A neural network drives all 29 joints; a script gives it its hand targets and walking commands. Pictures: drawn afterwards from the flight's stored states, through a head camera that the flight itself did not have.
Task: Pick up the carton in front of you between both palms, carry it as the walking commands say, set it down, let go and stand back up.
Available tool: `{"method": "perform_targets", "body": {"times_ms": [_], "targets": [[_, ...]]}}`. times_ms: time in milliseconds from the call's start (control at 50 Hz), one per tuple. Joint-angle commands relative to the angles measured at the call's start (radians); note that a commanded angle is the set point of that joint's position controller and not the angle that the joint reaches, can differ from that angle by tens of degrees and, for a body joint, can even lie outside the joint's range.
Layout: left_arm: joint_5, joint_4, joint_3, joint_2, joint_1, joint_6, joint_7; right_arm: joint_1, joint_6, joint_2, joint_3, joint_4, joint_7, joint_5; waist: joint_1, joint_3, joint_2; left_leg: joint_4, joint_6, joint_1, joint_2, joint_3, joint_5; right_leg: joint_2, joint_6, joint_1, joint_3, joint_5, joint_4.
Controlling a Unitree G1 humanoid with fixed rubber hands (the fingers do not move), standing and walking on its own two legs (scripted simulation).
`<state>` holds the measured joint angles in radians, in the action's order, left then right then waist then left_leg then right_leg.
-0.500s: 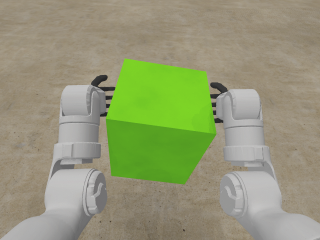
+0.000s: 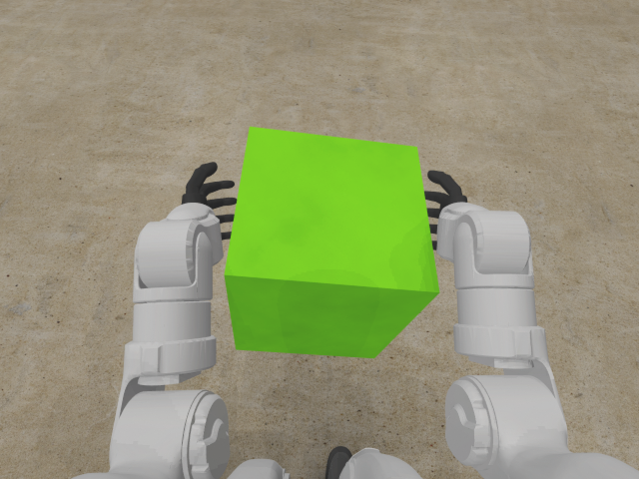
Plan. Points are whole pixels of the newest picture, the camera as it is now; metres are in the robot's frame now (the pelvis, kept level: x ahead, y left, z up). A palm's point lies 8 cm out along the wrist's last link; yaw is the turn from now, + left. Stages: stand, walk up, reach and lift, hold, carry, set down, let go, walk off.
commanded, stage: carry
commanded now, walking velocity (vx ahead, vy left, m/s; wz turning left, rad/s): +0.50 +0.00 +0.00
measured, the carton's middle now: (319, 256) +0.39 +0.01 +0.01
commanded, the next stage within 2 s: none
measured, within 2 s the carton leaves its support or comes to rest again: neither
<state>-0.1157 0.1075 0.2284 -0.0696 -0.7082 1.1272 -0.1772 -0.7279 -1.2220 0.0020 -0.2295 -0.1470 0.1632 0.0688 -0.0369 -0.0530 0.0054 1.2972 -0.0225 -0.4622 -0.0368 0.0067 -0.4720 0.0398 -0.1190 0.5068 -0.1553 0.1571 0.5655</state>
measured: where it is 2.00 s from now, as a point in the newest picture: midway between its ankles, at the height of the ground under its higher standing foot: (319, 177)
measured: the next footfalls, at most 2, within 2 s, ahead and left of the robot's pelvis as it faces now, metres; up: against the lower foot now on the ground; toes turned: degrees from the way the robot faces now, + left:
left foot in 0.36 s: +0.37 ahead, +0.13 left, +0.00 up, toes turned +6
right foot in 0.80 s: +0.66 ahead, -0.10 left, +0.00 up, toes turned -12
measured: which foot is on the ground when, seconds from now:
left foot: up 0.00-0.34, down 0.36-0.82, up 0.84-1.00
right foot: down 0.00-0.38, up 0.40-0.78, down 0.80-1.00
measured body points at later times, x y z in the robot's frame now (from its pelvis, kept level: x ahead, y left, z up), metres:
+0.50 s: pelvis +0.30 +0.05 +0.02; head +0.31 +0.06 +0.47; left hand +0.65 +0.18 +0.11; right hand +0.63 -0.11 +0.10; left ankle +0.33 +0.13 -0.72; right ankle +0.21 -0.06 -0.65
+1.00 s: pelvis +0.60 -0.01 +0.02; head +0.59 -0.03 +0.47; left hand +0.88 +0.13 +0.09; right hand +0.88 -0.16 +0.08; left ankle +0.56 +0.12 -0.65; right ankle +0.63 -0.09 -0.72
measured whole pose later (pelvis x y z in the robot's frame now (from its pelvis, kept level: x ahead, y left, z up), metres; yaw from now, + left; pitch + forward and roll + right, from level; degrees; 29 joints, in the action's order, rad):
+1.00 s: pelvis +0.60 -0.01 +0.02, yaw +0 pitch +4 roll +1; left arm -0.15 -0.16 0.11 -0.15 -0.23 1.20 -0.12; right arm -0.25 -1.24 0.15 -0.12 0.17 0.20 0.13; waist -0.02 0.10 -0.01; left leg 1.04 0.00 -0.52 0.08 -0.07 -0.33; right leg -0.04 -0.07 0.31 -0.22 0.17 0.40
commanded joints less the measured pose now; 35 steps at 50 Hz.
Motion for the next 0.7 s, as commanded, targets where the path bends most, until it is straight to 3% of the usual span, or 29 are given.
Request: {"method": "perform_targets", "body": {"times_ms": [0,40,100,160,220,260,280,300,320,340,360,380,400,420,440,540,640,680], "targets": [[0.55,-0.137,-0.694,-1.156,-0.75,0.047,0.312,-0.756,0.061,1.112,0.626,0.21,-0.249,-0.413,-0.003,0.619,0.059,-0.179,0.014,-0.219,0.075,-0.014,0.075,-0.324,-0.111,-0.645,0.427,-0.273,-0.21],[0.565,-0.156,-0.704,-1.151,-0.755,0.051,0.316,-0.756,0.069,1.104,0.644,0.243,-0.236,-0.412,-0.005,0.606,0.07,-0.289,0.02,-0.209,0.074,-0.041,0.1,-0.309,-0.113,-0.63,0.356,-0.312,-0.228],[0.552,-0.127,-0.693,-1.119,-0.707,0.066,0.316,-0.753,0.062,1.086,0.668,0.253,-0.219,-0.403,-0.013,0.576,0.104,-0.458,0.023,-0.189,0.075,-0.077,0.236,-0.275,-0.08,-0.622,0.261,-0.409,-0.224],[0.51,-0.027,-0.655,-1.066,-0.596,0.086,0.319,-0.675,0.037,1.062,0.668,0.172,-0.218,-0.383,-0.019,0.529,0.162,-0.606,0.021,-0.186,0.065,-0.116,0.343,-0.245,-0.052,-0.668,0.202,-0.512,-0.2],[0.473,0.042,-0.619,-1.055,-0.526,0.098,0.328,-0.623,0.015,1.075,0.646,0.094,-0.238,-0.38,-0.022,0.474,0.161,-0.782,0.02,-0.118,0.035,-0.161,0.41,-0.222,-0.025,-0.669,0.148,-0.554,-0.173],[0.463,0.046,-0.601,-1.072,-0.521,0.1,0.334,-0.6,0.005,1.108,0.627,0.056,-0.262,-0.392,0.009,0.47,0.144,-0.927,0.017,0.046,0.008,-0.206,0.482,-0.203,0.013,-0.624,0.093,-0.596,-0.085],[0.457,0.044,-0.598,-1.084,-0.519,0.102,0.335,-0.582,0.002,1.122,0.615,0.038,-0.275,-0.4,0.029,0.517,0.111,-0.957,-0.006,0.257,0.025,-0.192,0.485,-0.183,0.048,-0.526,0.049,-0.547,0.039],[0.456,0.034,-0.598,-1.088,-0.529,0.104,0.335,-0.576,0.001,1.131,0.605,0.037,-0.287,-0.409,0.05,0.557,0.051,-0.918,-0.058,0.524,0.16,-0.059,0.481,-0.174,0.092,-0.294,0.04,-0.323,0.189],[0.468,-0.003,-0.604,-1.103,-0.547,0.111,0.337,-0.566,0.004,1.126,0.59,0.042,-0.294,-0.414,0.057,0.64,-0.203,-0.882,-0.16,0.745,0.399,0.318,0.583,-0.091,0.126,-0.026,0.05,0.051,0.42],[0.476,-0.016,-0.611,-1.116,-0.557,0.121,0.337,-0.558,0.004,1.149,0.57,0.045,-0.298,-0.411,0.06,0.628,-0.301,-0.94,-0.233,0.832,0.441,0.483,0.594,-0.01,0.126,0.183,0.091,0.379,0.578],[0.476,-0.033,-0.599,-1.134,-0.546,0.125,0.334,-0.527,0.002,1.158,0.57,0.081,-0.3,-0.411,0.066,0.597,-0.197,-0.947,-0.232,0.835,0.425,0.434,0.554,-0.042,0.099,0.263,0.148,0.366,0.613],[0.478,-0.067,-0.604,-1.151,-0.538,0.124,0.333,-0.513,0.003,1.186,0.578,0.121,-0.299,-0.41,0.066,0.567,-0.14,-0.953,-0.204,0.783,0.414,0.395,0.559,-0.079,0.103,0.284,0.157,0.347,0.609],[0.472,-0.079,-0.604,-1.166,-0.514,0.121,0.329,-0.519,0.0,1.202,0.58,0.156,-0.302,-0.416,0.062,0.536,-0.087,-0.985,-0.177,0.706,0.397,0.319,0.556,-0.115,0.108,0.257,0.168,0.296,0.547],[0.467,-0.106,-0.615,-1.183,-0.475,0.12,0.325,-0.512,-0.001,1.225,0.59,0.198,-0.304,-0.427,0.059,0.517,-0.079,-1.019,-0.154,0.644,0.378,0.256,0.524,-0.136,0.113,0.211,0.166,0.247,0.473],[0.452,-0.123,-0.617,-1.188,-0.419,0.117,0.32,-0.493,-0.002,1.23,0.602,0.24,-0.308,-0.434,0.061,0.505,-0.087,-1.04,-0.131,0.609,0.363,0.197,0.531,-0.136,0.118,0.181,0.142,0.216,0.424],[0.4,-0.286,-0.697,-1.195,-0.22,0.095,0.299,-0.344,0.004,1.215,0.688,0.431,-0.322,-0.429,0.058,0.478,-0.165,-1.054,-0.116,0.609,0.291,0.023,0.585,-0.109,0.141,0.143,0.059,0.073,0.183],[0.364,-0.347,-0.795,-1.118,-0.011,0.092,0.308,-0.101,0.001,1.134,0.76,0.457,-0.339,-0.375,0.065,0.394,-0.169,-1.038,-0.091,0.594,0.266,-0.064,0.728,-0.08,0.128,0.07,-0.015,-0.095,-0.013],[0.387,-0.355,-0.794,-1.105,0.012,0.101,0.323,-0.064,-0.006,1.114,0.767,0.457,-0.343,-0.379,0.066,0.366,-0.171,-1.011,-0.08,0.573,0.261,-0.083,0.721,-0.076,0.113,0.007,-0.04,-0.116,-0.071]]}}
